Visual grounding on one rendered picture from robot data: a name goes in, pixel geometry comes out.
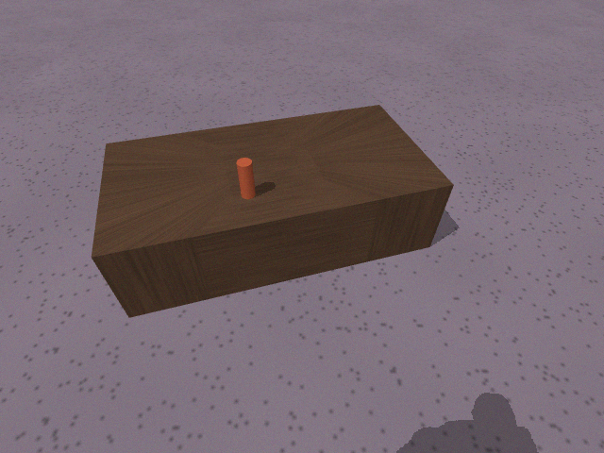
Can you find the can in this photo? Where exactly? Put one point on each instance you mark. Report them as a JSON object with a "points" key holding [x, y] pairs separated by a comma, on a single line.
{"points": [[246, 178]]}

